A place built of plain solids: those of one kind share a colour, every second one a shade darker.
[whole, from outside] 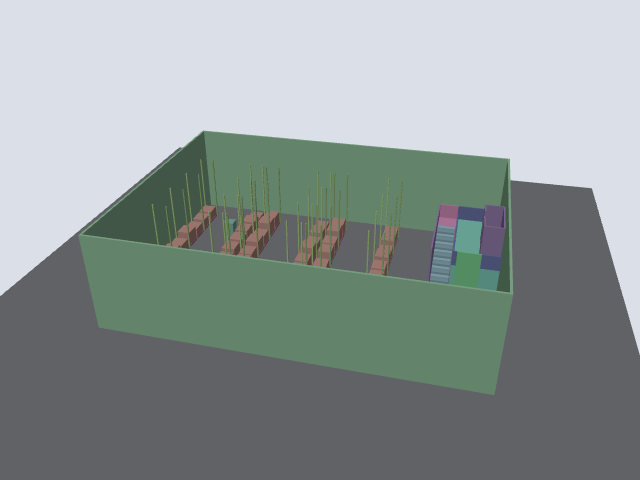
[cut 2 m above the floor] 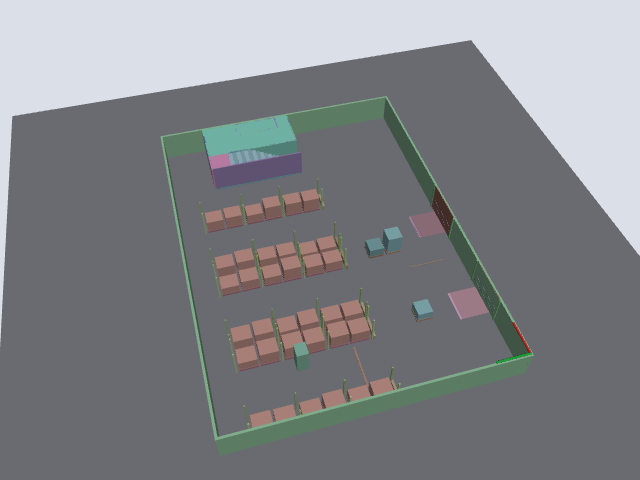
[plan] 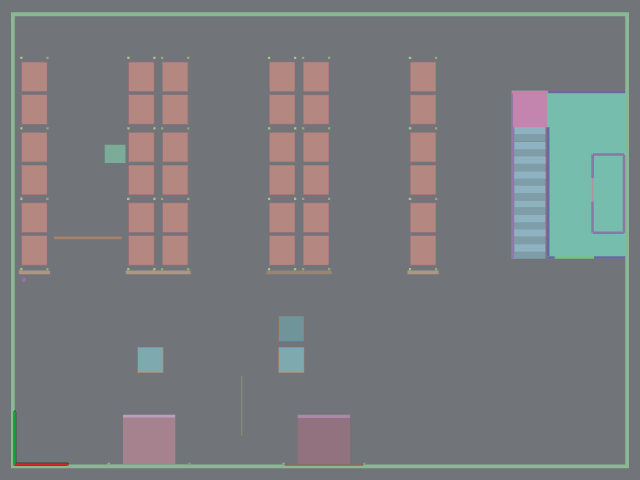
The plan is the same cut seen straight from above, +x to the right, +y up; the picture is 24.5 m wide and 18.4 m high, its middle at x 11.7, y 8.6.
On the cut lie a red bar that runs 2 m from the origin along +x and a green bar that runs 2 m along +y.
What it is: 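Racking aisles and the goods-in floor of a storage hall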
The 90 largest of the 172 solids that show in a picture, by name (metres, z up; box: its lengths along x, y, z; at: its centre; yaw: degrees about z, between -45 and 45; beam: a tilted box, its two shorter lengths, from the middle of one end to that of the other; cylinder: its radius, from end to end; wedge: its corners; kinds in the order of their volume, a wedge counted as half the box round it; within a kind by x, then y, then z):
{
 "wall_1": {"box": [0.15, 17.48, 6.59], "at": [-0.07, 8.59, 3.25]},
 "wall_2": {"box": [23.7, 0.15, 6.59], "at": [11.7, -0.07, 3.25]},
 "wall_3": {"box": [23.7, 0.15, 6.59], "at": [11.7, 17.26, 3.25]},
 "wall_4": {"box": [0.15, 17.48, 6.59], "at": [23.48, 8.59, 3.25]},
 "mezz_deck_1": {"box": [3.0, 6.44, 2.89], "at": [21.9, 11.1, 1.4]},
 "row_load_1": {"box": [0.95, 1.1, 0.92], "at": [0.75, 8.2, 0.6]},
 "row_load_2": {"box": [0.95, 1.1, 0.7], "at": [0.75, 9.46, 0.49]},
 "row_load_3": {"box": [0.95, 1.1, 0.99], "at": [0.75, 10.9, 0.64]},
 "row_load_4": {"box": [0.95, 1.1, 0.67], "at": [0.75, 12.16, 0.47]},
 "row_load_5": {"box": [0.95, 1.1, 0.69], "at": [0.75, 13.6, 0.48]},
 "row_load_6": {"box": [0.95, 1.1, 0.73], "at": [0.75, 14.86, 0.5]},
 "row_load_7": {"box": [0.95, 1.1, 0.84], "at": [4.85, 8.2, 0.56]},
 "row_load_8": {"box": [0.95, 1.1, 1.02], "at": [4.85, 9.46, 0.65]},
 "row_load_9": {"box": [0.95, 1.1, 0.97], "at": [4.85, 10.9, 0.62]},
 "row_load_10": {"box": [0.95, 1.1, 1.04], "at": [4.85, 12.16, 0.66]},
 "row_load_11": {"box": [0.95, 1.1, 1.01], "at": [4.85, 13.6, 0.65]},
 "row_load_12": {"box": [0.95, 1.1, 0.69], "at": [4.85, 14.86, 0.49]},
 "row_load_13": {"box": [0.95, 1.1, 0.81], "at": [6.15, 8.2, 0.54]},
 "row_load_14": {"box": [0.95, 1.1, 0.8], "at": [6.15, 9.46, 0.54]},
 "row_load_15": {"box": [0.95, 1.1, 0.99], "at": [6.15, 10.9, 0.63]},
 "row_load_16": {"box": [0.95, 1.1, 0.76], "at": [6.15, 12.16, 0.52]},
 "row_load_17": {"box": [0.95, 1.1, 1.09], "at": [6.15, 13.6, 0.68]},
 "row_load_18": {"box": [0.95, 1.1, 0.95], "at": [6.15, 14.86, 0.61]},
 "row_load_19": {"box": [0.95, 1.1, 0.77], "at": [10.25, 8.2, 0.53]},
 "row_load_20": {"box": [0.95, 1.1, 0.79], "at": [10.25, 9.46, 0.54]},
 "row_load_21": {"box": [0.95, 1.1, 1.06], "at": [10.25, 10.9, 0.67]},
 "row_load_22": {"box": [0.95, 1.1, 0.67], "at": [10.25, 12.16, 0.48]},
 "row_load_23": {"box": [0.95, 1.1, 0.82], "at": [10.25, 13.6, 0.55]},
 "row_load_24": {"box": [0.95, 1.1, 0.6], "at": [10.25, 14.86, 0.44]},
 "row_load_25": {"box": [0.95, 1.1, 0.64], "at": [11.55, 8.2, 0.46]},
 "row_load_26": {"box": [0.95, 1.1, 0.56], "at": [11.55, 9.46, 0.42]},
 "row_load_27": {"box": [0.95, 1.1, 0.9], "at": [11.55, 10.9, 0.59]},
 "row_load_28": {"box": [0.95, 1.1, 0.91], "at": [11.55, 12.16, 0.6]},
 "row_load_29": {"box": [0.95, 1.1, 1.15], "at": [11.55, 13.6, 0.71]},
 "row_load_30": {"box": [0.95, 1.1, 0.99], "at": [11.55, 14.86, 0.64]},
 "row_load_31": {"box": [0.95, 1.1, 1.01], "at": [15.65, 8.2, 0.65]},
 "row_load_32": {"box": [0.95, 1.1, 1.04], "at": [15.65, 9.46, 0.66]},
 "row_load_33": {"box": [0.95, 1.1, 1.1], "at": [15.65, 10.9, 0.69]},
 "row_load_34": {"box": [0.95, 1.1, 0.71], "at": [15.65, 12.16, 0.49]},
 "row_load_35": {"box": [0.95, 1.1, 0.91], "at": [15.65, 13.6, 0.6]},
 "row_load_36": {"box": [0.95, 1.1, 0.83], "at": [15.65, 14.86, 0.55]},
 "mezz_steps_1": {"box": [1.2, 0.28, 0.68], "at": [19.75, 8.86, 0.29]},
 "mezz_steps_2": {"box": [1.2, 0.28, 0.84], "at": [19.75, 9.14, 0.37]},
 "mezz_steps_3": {"box": [1.2, 0.28, 1.0], "at": [19.75, 9.42, 0.45]},
 "mezz_steps_4": {"box": [1.2, 0.28, 1.15], "at": [19.75, 9.7, 0.53]},
 "mezz_steps_5": {"box": [1.2, 0.28, 1.31], "at": [19.75, 9.98, 0.61]},
 "mezz_steps_6": {"box": [1.2, 0.28, 1.47], "at": [19.75, 10.26, 0.69]},
 "mezz_steps_7": {"box": [1.2, 0.28, 1.63], "at": [19.75, 10.54, 0.76]},
 "mezz_steps_8": {"box": [1.2, 0.28, 1.79], "at": [19.75, 10.82, 0.84]},
 "mezz_steps_9": {"box": [1.2, 0.28, 1.94], "at": [19.75, 11.1, 0.92]},
 "mezz_steps_10": {"box": [1.2, 0.28, 2.1], "at": [19.75, 11.38, 1.0]},
 "mezz_steps_11": {"box": [1.2, 0.28, 2.26], "at": [19.75, 11.66, 1.08]},
 "mezz_steps_12": {"box": [1.2, 0.28, 2.42], "at": [19.75, 11.94, 1.16]},
 "mezz_steps_13": {"box": [1.2, 0.28, 2.58], "at": [19.75, 12.22, 1.24]},
 "mezz_steps_14": {"box": [1.2, 0.28, 2.73], "at": [19.75, 12.5, 1.32]},
 "mezz_steps_15": {"box": [1.2, 0.28, 2.89], "at": [19.75, 12.78, 1.4]},
 "mezz_landing_1": {"box": [1.3, 1.3, 2.89], "at": [19.75, 13.57, 1.4]},
 "mezz_landing_2": {"box": [1.4, 0.1, 3.89], "at": [19.75, 14.27, 1.9]},
 "office_1": {"box": [0.1, 1.2, 5.39], "at": [22.15, 9.48, 2.65]},
 "office_2": {"box": [0.1, 0.9, 5.39], "at": [22.15, 11.43, 2.65]},
 "office_3": {"box": [1.2, 0.1, 5.39], "at": [22.75, 8.88, 2.65]},
 "office_4": {"box": [1.2, 0.1, 5.39], "at": [22.75, 11.88, 2.65]},
 "office_5": {"box": [0.1, 3.0, 5.39], "at": [23.35, 10.38, 2.65]},
 "mezz_par_1": {"box": [0.1, 4.94, 3.89], "at": [20.45, 10.45, 1.9]},
 "mezz_par_2": {"box": [3.0, 0.1, 3.89], "at": [21.9, 14.27, 1.9]},
 "mezz_par_3": {"box": [1.2, 0.1, 3.89], "at": [22.8, 7.93, 1.9]},
 "row_pal_1": {"box": [1.0, 1.16, 0.19], "at": [0.75, 8.2, 0.04]},
 "row_pal_2": {"box": [1.0, 1.16, 0.19], "at": [0.75, 9.46, 0.04]},
 "row_pal_3": {"box": [1.0, 1.16, 0.19], "at": [0.75, 10.9, 0.04]},
 "row_pal_4": {"box": [1.0, 1.16, 0.19], "at": [0.75, 12.16, 0.04]},
 "row_pal_5": {"box": [1.0, 1.16, 0.19], "at": [0.75, 13.6, 0.04]},
 "row_pal_6": {"box": [1.0, 1.16, 0.19], "at": [0.75, 14.86, 0.04]},
 "row_pal_7": {"box": [1.0, 1.16, 0.19], "at": [4.85, 8.2, 0.04]},
 "row_pal_8": {"box": [1.0, 1.16, 0.19], "at": [4.85, 9.46, 0.04]},
 "row_pal_9": {"box": [1.0, 1.16, 0.19], "at": [4.85, 10.9, 0.04]},
 "row_pal_10": {"box": [1.0, 1.16, 0.19], "at": [4.85, 12.16, 0.04]},
 "row_pal_11": {"box": [1.0, 1.16, 0.19], "at": [4.85, 13.6, 0.04]},
 "row_pal_12": {"box": [1.0, 1.16, 0.19], "at": [6.15, 8.2, 0.04]},
 "row_pal_13": {"box": [1.0, 1.16, 0.19], "at": [6.15, 9.46, 0.04]},
 "row_pal_14": {"box": [1.0, 1.16, 0.19], "at": [6.15, 10.9, 0.04]},
 "row_pal_15": {"box": [1.0, 1.16, 0.19], "at": [6.15, 12.16, 0.04]},
 "mezz_cheek_1": {"box": [0.1, 6.34, 3.89], "at": [19.1, 11.05, 1.9]},
 "lane_load_1": {"box": [0.95, 0.95, 0.58], "at": [5.2, 4.0, 0.43]},
 "lane_load_2": {"box": [0.95, 0.95, 1.31], "at": [10.6, 4.0, 0.8]},
 "lane_load_3": {"box": [0.95, 0.95, 0.6], "at": [10.6, 5.2, 0.44]},
 "left_cage_1": {"box": [0.8, 0.7, 1.75], "at": [3.85, 11.9, 0.82]},
 "mezz_gate_1": {"box": [1.5, 0.1, 3.89], "at": [21.45, 7.93, 1.9]},
 "shutter_1": {"box": [3.0, 0.05, 3.25], "at": [11.85, -0.03, 1.57]},
 "leveller_1": {"box": [2.0, 1.78, 0.07], "at": [5.15, 0.89, -0.02]},
 "leveller_2": {"box": [2.0, 1.78, 0.07], "at": [11.85, 0.89, -0.02]}
}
